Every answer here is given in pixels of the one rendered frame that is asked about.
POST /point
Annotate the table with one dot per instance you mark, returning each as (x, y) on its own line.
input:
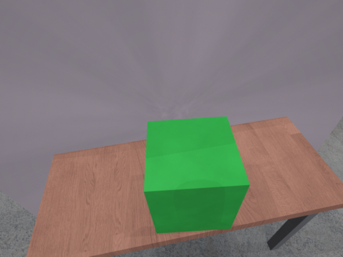
(94, 204)

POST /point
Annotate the carton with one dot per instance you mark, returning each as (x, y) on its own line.
(194, 176)

